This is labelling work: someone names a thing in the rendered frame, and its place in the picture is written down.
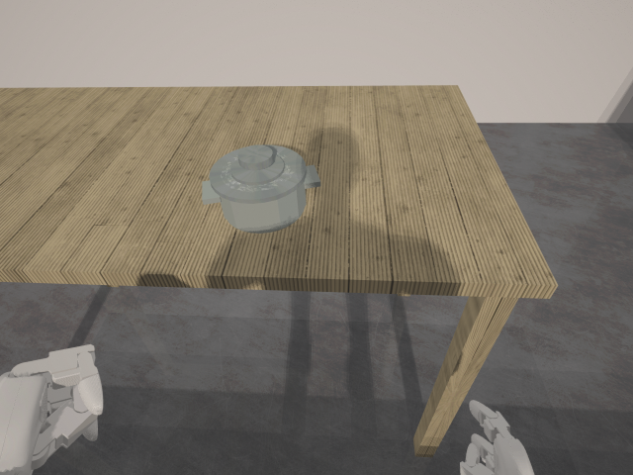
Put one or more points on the lid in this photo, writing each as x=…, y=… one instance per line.
x=282, y=177

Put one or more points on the robot left hand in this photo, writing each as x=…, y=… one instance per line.
x=73, y=398

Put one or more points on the knob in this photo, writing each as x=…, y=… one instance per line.
x=255, y=157

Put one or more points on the table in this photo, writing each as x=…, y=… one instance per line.
x=103, y=186

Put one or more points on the pot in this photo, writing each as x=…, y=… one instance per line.
x=266, y=217

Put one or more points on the robot right hand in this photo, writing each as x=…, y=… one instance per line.
x=506, y=457

